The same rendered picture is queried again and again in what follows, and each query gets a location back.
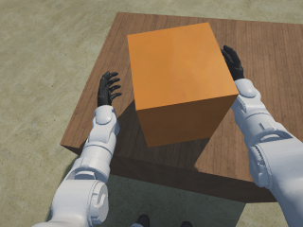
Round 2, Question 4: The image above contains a robot left forearm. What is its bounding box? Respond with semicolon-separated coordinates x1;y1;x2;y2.
51;105;120;216

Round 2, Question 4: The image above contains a left robot upper arm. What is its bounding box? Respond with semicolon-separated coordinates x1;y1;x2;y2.
31;179;109;227

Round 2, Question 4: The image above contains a pedestal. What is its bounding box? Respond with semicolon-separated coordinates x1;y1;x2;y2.
60;11;303;203

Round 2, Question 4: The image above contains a right robot hand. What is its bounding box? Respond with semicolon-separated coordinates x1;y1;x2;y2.
220;45;244;81

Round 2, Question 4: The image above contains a robot right forearm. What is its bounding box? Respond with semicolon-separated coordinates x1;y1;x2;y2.
230;79;303;150

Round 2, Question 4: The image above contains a right robot upper arm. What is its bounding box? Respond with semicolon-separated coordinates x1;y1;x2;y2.
248;138;303;227

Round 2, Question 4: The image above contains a robot left foot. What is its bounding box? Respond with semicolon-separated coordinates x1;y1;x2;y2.
137;214;151;227

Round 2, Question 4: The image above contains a left robot hand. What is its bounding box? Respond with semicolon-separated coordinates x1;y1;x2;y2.
98;71;122;107

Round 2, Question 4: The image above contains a carton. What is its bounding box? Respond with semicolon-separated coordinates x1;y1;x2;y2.
127;22;240;148

